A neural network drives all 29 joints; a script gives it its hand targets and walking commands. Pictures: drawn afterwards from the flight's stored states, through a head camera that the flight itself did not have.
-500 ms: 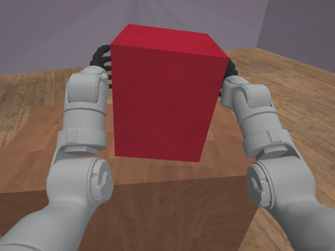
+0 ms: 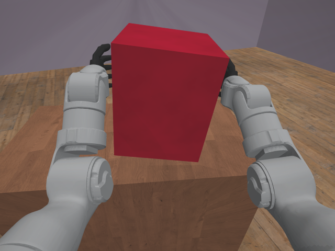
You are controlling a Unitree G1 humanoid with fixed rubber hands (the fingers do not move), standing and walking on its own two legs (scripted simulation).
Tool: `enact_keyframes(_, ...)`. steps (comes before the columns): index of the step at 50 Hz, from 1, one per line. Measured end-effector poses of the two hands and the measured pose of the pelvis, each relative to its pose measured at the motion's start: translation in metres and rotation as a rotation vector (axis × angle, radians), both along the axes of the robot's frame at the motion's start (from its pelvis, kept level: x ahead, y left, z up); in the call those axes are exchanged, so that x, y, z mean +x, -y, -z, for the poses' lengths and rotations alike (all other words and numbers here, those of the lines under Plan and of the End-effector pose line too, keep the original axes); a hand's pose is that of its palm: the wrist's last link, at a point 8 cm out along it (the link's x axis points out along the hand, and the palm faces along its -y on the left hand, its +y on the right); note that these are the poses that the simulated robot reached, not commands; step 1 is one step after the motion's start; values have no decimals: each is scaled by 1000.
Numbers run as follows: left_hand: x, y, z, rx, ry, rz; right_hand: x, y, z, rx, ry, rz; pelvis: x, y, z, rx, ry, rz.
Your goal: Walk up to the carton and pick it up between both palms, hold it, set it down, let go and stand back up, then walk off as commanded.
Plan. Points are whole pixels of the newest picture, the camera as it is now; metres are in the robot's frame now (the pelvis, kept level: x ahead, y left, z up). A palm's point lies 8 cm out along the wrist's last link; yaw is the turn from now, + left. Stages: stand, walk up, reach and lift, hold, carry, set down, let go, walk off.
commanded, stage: hold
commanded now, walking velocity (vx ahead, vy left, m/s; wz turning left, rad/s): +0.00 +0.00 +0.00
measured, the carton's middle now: (163, 91) +0.40 +0.01 +0.26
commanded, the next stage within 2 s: none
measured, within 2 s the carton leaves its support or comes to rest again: neither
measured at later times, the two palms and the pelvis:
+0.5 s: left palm (98, 75) +0.37 +0.15 +0.31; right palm (228, 85) +0.36 -0.14 +0.29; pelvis +0.00 +0.00 +0.00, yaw +0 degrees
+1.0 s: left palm (97, 75) +0.37 +0.15 +0.31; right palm (228, 85) +0.37 -0.14 +0.29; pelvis +0.00 +0.00 +0.00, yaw +0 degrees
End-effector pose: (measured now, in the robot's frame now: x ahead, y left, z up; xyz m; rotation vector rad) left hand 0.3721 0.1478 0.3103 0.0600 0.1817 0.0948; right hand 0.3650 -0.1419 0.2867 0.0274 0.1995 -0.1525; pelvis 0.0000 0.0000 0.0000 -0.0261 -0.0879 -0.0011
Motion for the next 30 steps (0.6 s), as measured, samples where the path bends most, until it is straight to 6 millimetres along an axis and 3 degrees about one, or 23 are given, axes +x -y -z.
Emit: enact_keyframes(30, -1, 0, -1, 0, 0, -1, -1, 0, 0, 0, -1, -1, 0, 0, 0, 0, -1, 0)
